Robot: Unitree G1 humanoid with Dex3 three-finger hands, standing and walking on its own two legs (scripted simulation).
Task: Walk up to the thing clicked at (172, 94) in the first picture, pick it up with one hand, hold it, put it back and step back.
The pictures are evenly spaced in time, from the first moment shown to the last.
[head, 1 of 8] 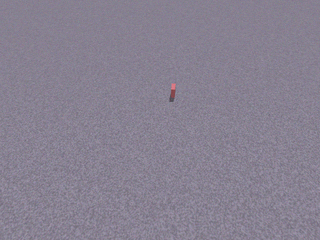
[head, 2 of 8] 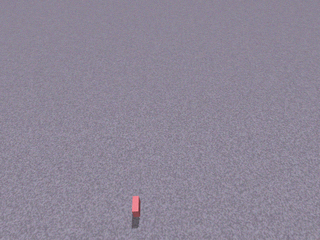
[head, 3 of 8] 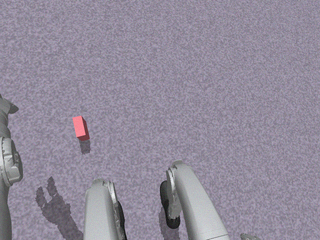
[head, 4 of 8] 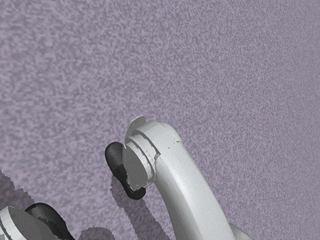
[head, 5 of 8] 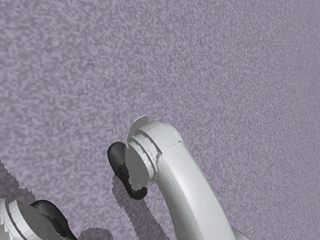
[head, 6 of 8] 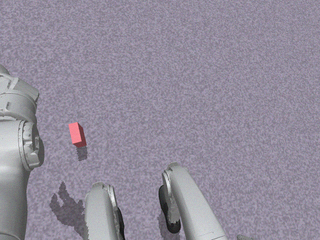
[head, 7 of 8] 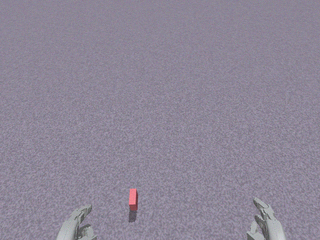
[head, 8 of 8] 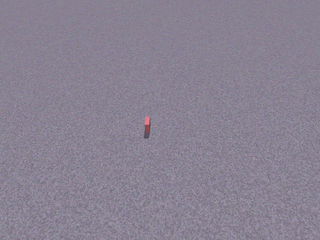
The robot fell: no
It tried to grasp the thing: yes
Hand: left
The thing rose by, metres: 0.00
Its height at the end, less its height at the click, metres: +0.00
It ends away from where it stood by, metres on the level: 0.00
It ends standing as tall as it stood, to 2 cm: yes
